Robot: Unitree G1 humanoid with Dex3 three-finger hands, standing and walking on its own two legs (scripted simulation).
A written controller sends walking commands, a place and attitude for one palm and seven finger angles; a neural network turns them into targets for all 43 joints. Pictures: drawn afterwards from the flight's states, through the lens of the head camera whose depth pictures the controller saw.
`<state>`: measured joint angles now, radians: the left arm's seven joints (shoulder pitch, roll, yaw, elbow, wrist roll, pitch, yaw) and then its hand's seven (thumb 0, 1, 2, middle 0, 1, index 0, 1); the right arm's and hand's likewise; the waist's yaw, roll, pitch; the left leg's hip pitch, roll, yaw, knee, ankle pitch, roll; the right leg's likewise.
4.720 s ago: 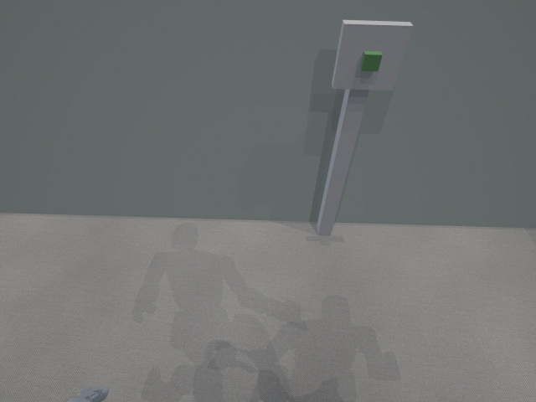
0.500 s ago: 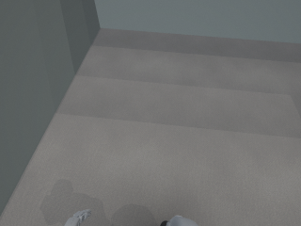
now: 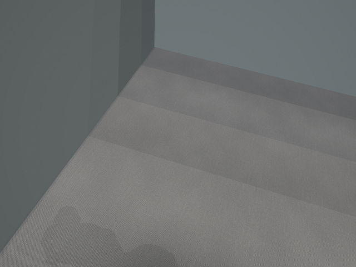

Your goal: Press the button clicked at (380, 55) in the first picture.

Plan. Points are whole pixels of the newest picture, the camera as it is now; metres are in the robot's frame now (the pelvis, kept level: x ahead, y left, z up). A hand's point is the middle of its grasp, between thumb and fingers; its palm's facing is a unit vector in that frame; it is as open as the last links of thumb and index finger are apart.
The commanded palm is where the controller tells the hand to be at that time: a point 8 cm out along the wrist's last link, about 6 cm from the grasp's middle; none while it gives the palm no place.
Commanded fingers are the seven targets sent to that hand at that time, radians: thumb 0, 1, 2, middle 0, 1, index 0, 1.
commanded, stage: turn to face it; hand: left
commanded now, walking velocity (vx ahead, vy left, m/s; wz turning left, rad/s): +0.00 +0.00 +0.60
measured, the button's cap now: out of the picture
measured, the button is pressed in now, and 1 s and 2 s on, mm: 0 0 0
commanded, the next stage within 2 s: take the last steps up to it in 1.98 s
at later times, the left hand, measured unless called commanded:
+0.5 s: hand out of the picture +0.07 +0.17 -0.14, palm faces +0.28 -0.93 -0.25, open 7.4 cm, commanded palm none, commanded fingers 0.00 0.90 0.90 -0.20 -0.30 -0.20 -0.30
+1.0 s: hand out of the picture -0.16 +0.11 -0.16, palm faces +0.62 -0.74 -0.25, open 7.4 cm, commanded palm none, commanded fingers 0.00 0.90 0.90 -0.20 -0.30 -0.20 -0.30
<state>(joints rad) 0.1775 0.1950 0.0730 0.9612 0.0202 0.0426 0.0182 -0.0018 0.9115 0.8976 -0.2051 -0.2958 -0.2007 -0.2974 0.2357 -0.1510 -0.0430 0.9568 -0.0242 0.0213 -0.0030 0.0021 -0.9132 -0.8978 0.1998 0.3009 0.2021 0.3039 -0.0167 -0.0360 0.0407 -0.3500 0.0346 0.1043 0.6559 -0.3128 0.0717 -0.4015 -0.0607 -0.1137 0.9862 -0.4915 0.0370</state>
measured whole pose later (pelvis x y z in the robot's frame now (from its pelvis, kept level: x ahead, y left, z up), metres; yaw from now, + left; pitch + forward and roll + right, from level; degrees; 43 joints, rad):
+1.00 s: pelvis -0.04 -0.06 +0.00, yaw +37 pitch +0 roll +0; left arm 0.30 0.22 0.05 0.93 0.03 0.02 0.01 0.00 0.90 0.90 -0.21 -0.30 -0.20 -0.30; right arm 0.12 -0.26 -0.07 0.92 -0.01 0.07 0.03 0.01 -0.91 -0.90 0.20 0.30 0.20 0.30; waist 0.03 -0.02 0.10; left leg -0.31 0.04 0.10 0.67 -0.37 -0.06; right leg -0.21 -0.18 -0.30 0.59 -0.35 0.04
